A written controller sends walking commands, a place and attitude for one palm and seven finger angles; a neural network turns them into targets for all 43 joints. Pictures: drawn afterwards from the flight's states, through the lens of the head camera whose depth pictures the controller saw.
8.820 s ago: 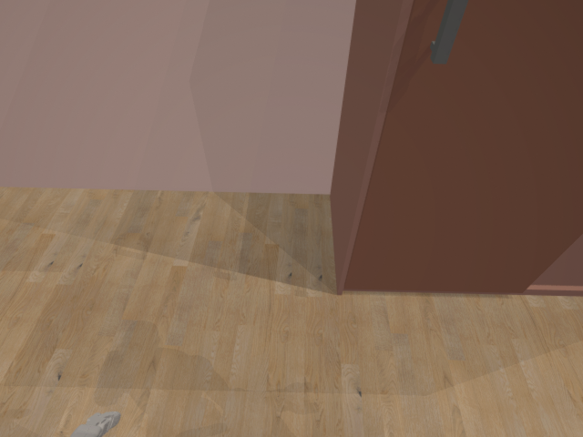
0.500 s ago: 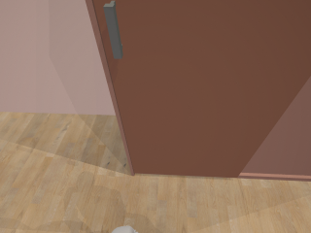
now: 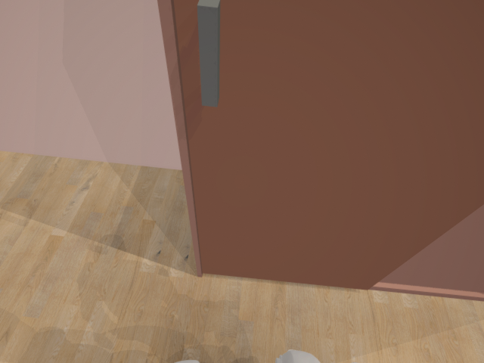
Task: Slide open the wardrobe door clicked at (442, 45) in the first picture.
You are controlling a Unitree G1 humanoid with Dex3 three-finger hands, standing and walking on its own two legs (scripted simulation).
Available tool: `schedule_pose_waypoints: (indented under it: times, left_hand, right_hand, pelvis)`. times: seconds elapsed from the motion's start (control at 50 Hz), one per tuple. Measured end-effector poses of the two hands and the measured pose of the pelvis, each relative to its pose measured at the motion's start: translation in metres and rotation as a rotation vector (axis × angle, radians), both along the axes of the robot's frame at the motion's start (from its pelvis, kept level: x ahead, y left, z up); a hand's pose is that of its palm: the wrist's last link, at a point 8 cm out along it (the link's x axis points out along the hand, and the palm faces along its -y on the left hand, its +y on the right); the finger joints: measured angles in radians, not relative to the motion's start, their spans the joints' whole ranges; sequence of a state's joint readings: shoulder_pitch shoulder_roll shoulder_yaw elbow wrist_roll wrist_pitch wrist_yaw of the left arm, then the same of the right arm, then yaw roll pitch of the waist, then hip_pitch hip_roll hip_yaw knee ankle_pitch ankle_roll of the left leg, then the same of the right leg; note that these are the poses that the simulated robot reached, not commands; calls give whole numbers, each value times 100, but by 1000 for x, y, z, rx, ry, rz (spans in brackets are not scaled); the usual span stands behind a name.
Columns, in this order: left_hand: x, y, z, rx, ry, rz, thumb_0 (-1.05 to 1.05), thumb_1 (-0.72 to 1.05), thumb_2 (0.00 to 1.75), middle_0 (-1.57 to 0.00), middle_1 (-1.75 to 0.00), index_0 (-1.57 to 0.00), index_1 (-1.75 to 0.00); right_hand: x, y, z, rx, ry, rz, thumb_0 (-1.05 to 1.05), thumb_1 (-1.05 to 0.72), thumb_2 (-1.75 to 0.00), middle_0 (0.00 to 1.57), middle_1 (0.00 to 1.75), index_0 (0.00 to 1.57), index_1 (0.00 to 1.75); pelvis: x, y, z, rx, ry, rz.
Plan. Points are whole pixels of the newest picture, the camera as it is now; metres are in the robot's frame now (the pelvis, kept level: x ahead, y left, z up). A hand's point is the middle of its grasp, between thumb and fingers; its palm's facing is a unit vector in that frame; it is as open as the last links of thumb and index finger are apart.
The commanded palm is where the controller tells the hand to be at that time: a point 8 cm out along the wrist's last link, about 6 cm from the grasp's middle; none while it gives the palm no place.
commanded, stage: come to a stop and stand still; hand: left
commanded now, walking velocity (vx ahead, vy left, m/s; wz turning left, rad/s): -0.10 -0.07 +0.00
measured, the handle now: (212, 51) +0.47 +0.10 +0.25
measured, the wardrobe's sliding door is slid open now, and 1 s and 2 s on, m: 0.00 0.00 0.00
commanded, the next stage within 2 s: look again from close up in 1.86 s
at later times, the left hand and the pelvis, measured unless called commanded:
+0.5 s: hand out of the picture +0.05 +0.11 -0.18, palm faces +0.00 -0.97 -0.24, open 7.4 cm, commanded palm none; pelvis -0.03 -0.07 -0.03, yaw +1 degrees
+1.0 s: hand out of the picture -0.02 +0.10 -0.18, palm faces +0.05 -0.98 -0.20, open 7.4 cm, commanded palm none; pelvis -0.03 -0.08 -0.01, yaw +1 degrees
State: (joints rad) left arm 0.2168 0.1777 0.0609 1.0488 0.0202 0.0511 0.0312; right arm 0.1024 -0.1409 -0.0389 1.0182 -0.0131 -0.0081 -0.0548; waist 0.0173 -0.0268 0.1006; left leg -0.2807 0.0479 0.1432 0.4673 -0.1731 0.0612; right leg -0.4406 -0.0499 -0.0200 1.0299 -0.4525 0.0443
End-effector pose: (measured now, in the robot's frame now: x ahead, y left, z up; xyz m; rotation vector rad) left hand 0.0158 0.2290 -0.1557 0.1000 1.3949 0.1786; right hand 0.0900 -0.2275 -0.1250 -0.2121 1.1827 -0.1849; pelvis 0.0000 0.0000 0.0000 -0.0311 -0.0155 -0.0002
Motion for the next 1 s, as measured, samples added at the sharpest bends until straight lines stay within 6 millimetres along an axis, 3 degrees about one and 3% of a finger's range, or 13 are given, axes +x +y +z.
schedule_pose_waypoints:
  times: [0.1,0.18,0.22,0.32,0.46,0.54,0.66,0.78,1.0]
  left_hand:
    - [36,4,9,53,-107,-25,0,91,90,-20,-30,-19,-30]
    - [48,-9,16,88,-170,-63,0,91,90,-20,-30,-19,-30]
    - [49,-16,10,113,-210,-100,0,91,90,-20,-30,-19,-30]
    - [40,-40,8,114,-211,-156,0,91,90,-20,-30,-19,-30]
    - [34,-65,6,77,-230,-133,1,91,90,-20,-30,-20,-30]
    - [15,-74,16,87,-242,-93,0,92,90,-21,-30,-20,-30]
    - [-21,-75,14,90,-136,-69,0,92,90,-21,-30,-20,-30]
    - [-42,-79,13,72,-82,-40,1,91,90,-20,-30,-20,-30]
    - [-47,-82,8,29,-33,-20,1,90,90,-20,-30,-20,-30]
  right_hand:
    - [-25,-25,-2,-7,44,-24,-2,-93,-90,21,30,21,30]
    - [-47,-49,-14,19,64,-45,-1,-91,-90,21,30,20,30]
    - [-55,-64,-27,33,49,-51,0,-91,-90,21,30,20,30]
    - [-78,-80,-50,53,24,-87,0,-91,-90,20,30,20,30]
    - [-128,-70,-55,101,76,-101,0,-91,-90,20,30,20,30]
    - [-147,-67,-56,144,167,-72,0,-91,-90,20,30,20,30]
    - [-153,-69,-51,148,172,-71,0,-91,-90,20,30,20,30]
    - [-149,-74,-45,131,179,-55,0,-91,-90,20,30,20,30]
    - [-118,-76,-33,92,162,-23,0,-91,-90,20,30,20,30]
  pelvis:
    - [-8,-17,-1,-1,-1,2]
    - [-15,-34,-7,9,12,-5]
    - [-17,-46,-20,56,26,-25]
    - [-26,-50,-32,20,-27,-12]
    - [-30,-64,-32,39,-47,4]
    - [-36,-75,-25,53,-42,12]
    - [-39,-80,-20,53,-35,5]
    - [-37,-82,-15,47,-33,6]
    - [-25,-77,-11,40,-13,10]
